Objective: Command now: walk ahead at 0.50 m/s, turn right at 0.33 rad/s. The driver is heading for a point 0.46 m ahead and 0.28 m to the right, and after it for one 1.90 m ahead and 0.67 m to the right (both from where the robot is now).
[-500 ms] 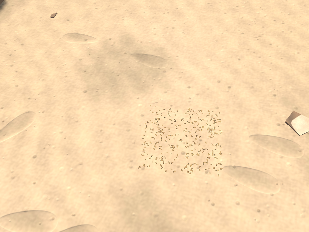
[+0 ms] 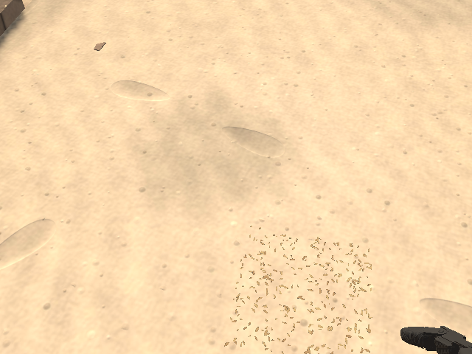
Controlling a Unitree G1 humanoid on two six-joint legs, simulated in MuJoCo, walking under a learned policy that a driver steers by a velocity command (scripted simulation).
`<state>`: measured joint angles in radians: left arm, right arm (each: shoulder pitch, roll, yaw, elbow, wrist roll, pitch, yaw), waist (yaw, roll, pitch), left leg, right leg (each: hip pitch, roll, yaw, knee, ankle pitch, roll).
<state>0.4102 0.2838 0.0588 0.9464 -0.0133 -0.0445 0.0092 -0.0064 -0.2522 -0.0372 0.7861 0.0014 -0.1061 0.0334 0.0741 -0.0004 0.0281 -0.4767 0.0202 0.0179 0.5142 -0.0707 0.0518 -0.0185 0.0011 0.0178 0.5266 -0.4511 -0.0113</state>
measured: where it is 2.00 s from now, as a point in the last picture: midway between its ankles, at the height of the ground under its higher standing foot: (314, 328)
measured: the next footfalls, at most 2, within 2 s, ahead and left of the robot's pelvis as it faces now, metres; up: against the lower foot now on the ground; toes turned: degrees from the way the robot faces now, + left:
right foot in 0.50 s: +0.40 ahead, -0.17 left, +0.00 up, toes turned -20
left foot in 0.96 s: +0.68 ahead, -0.10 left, +0.00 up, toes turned -37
